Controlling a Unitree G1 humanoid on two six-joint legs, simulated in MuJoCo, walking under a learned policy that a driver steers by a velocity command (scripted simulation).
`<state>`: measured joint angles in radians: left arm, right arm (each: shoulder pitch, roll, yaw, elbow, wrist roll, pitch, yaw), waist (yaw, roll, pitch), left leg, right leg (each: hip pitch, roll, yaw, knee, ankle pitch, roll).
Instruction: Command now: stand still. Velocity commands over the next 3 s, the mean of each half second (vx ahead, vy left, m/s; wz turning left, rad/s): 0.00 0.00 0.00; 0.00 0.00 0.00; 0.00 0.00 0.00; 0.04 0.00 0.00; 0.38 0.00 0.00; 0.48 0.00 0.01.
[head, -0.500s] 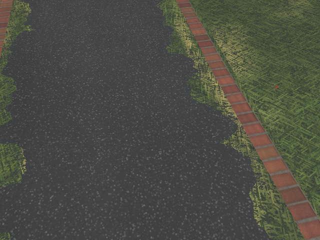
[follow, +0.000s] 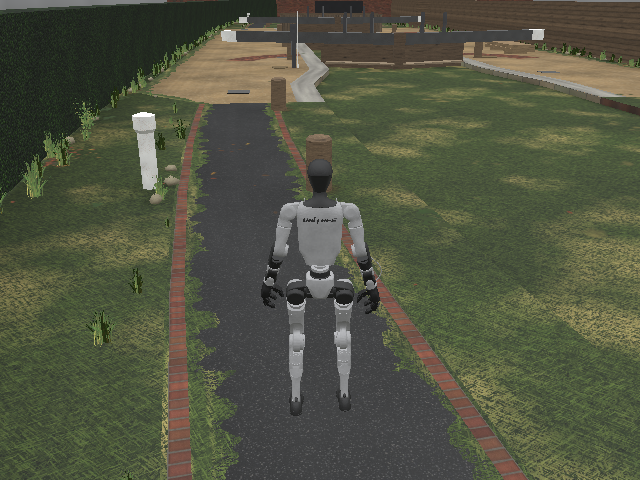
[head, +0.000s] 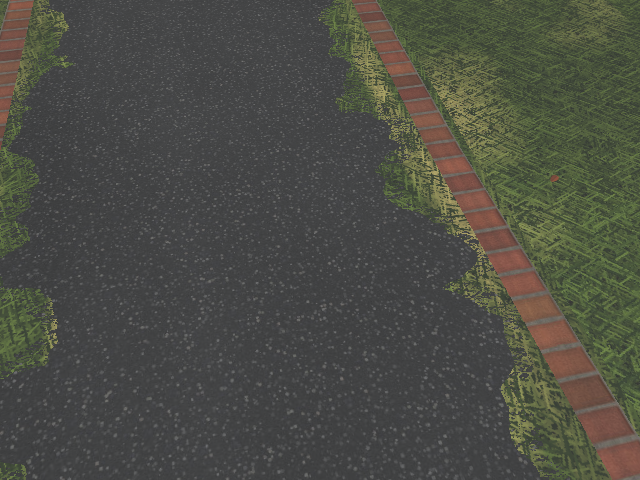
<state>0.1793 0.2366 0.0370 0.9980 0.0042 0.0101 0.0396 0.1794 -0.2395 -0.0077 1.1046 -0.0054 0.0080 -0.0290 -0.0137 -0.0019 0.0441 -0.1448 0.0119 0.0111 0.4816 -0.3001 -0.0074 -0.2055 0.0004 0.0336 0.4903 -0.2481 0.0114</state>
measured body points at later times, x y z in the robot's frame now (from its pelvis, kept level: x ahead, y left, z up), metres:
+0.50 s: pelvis -0.01 +0.01 +0.00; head +0.00 +0.01 +0.45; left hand +0.02 +0.25 -0.15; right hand +0.00 -0.24 -0.15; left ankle -0.02 +0.12 -0.74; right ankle +0.01 -0.13 -0.74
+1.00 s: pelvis +0.00 +0.01 +0.00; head +0.01 +0.01 +0.45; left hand +0.01 +0.25 -0.16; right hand -0.02 -0.22 -0.16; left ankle -0.02 +0.12 -0.74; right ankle +0.01 -0.13 -0.74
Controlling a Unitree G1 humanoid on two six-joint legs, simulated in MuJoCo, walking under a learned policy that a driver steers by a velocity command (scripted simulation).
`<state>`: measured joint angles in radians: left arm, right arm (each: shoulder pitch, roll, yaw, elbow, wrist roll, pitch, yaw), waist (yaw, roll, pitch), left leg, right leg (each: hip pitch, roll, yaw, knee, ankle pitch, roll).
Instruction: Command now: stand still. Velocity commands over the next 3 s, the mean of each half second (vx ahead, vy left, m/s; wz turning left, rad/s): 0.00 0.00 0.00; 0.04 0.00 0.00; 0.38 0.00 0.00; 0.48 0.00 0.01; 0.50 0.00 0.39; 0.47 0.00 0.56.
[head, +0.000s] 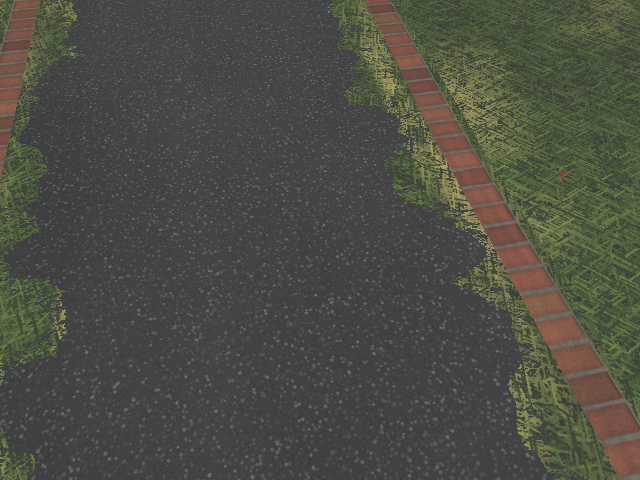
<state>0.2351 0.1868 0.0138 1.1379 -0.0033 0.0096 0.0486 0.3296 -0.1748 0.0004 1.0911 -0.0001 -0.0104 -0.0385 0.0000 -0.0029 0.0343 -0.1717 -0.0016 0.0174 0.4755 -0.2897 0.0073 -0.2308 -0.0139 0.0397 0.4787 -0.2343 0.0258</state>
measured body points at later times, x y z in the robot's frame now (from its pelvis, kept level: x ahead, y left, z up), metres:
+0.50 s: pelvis +0.00 +0.00 +0.00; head +0.02 +0.00 +0.45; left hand +0.00 +0.24 -0.16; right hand -0.02 -0.23 -0.16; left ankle -0.02 +0.11 -0.74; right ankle +0.01 -0.14 -0.74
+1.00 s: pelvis +0.02 +0.00 -0.01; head +0.02 -0.01 +0.44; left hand +0.00 +0.23 -0.16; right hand -0.03 -0.24 -0.16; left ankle -0.02 +0.11 -0.74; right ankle +0.01 -0.13 -0.73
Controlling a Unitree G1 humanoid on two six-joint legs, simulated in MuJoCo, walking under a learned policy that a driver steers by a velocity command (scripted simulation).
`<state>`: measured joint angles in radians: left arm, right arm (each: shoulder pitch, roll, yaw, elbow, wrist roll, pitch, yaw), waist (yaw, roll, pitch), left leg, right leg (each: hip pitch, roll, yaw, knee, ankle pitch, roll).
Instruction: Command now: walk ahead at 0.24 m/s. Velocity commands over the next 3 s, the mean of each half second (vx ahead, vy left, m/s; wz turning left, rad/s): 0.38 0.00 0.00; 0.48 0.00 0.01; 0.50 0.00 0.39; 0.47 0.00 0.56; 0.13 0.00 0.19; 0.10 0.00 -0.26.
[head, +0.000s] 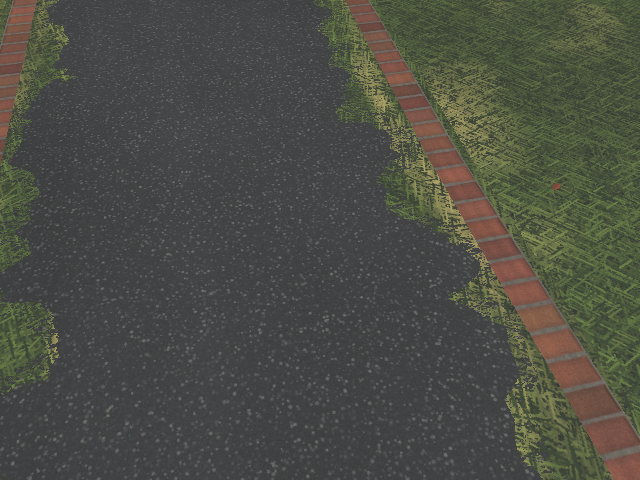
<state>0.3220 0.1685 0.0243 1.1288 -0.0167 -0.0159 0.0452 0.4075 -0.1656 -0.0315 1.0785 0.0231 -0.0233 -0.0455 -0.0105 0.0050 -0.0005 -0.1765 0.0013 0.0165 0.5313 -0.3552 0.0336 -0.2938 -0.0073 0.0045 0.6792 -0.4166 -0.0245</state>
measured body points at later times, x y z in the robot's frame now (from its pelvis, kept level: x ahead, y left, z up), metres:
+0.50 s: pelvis +0.19 -0.03 +0.00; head +0.21 -0.04 +0.45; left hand +0.06 +0.19 -0.13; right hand +0.39 -0.25 -0.11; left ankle +0.38 +0.12 -0.69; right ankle +0.03 -0.13 -0.73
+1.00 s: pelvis +0.48 +0.01 +0.01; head +0.49 +0.01 +0.46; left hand +0.65 +0.26 -0.10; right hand +0.45 -0.25 -0.13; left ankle +0.41 +0.10 -0.73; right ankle +0.67 -0.17 -0.67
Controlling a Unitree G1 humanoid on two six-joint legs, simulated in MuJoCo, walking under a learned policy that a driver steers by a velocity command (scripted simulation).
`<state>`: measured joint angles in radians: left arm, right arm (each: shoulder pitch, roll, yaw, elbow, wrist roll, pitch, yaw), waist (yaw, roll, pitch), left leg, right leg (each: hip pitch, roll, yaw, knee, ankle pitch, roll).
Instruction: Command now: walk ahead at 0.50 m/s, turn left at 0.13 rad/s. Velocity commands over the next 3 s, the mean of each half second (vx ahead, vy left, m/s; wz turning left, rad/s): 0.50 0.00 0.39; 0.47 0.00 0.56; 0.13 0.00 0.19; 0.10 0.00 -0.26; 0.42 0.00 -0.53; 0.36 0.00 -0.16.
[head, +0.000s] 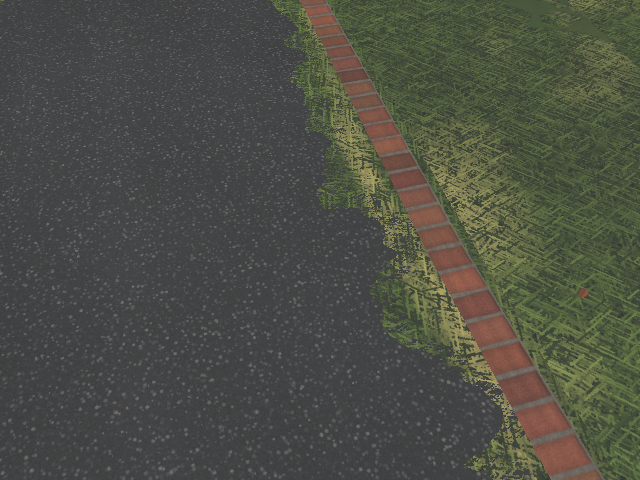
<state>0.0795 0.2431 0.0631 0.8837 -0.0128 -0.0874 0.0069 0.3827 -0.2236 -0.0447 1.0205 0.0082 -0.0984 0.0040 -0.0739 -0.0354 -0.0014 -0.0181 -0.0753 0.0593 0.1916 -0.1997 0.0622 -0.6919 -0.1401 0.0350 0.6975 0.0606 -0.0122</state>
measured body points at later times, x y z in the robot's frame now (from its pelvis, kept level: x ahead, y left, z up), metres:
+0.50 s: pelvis +0.28 -0.05 +0.00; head +0.29 -0.04 +0.45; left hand +0.23 +0.22 -0.14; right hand +0.48 -0.27 -0.12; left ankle +0.38 +0.15 -0.67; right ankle +0.25 -0.15 -0.75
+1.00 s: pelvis +0.52 +0.10 +0.00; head +0.54 +0.13 +0.45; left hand +0.56 +0.42 -0.10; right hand +0.72 -0.12 -0.11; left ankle +0.47 +0.14 -0.75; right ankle +0.74 +0.00 -0.68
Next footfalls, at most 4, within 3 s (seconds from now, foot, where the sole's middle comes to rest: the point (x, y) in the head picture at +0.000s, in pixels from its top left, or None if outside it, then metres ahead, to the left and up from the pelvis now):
0.16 right None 0.29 -0.15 -0.78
0.72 left None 0.51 0.16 -0.78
1.16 right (250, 351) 0.82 0.13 -0.78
1.46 left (178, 443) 0.61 0.29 -0.78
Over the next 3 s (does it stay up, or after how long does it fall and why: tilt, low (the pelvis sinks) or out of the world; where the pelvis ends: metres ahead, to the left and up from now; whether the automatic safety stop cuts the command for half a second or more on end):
stays up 1.12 0.26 0.00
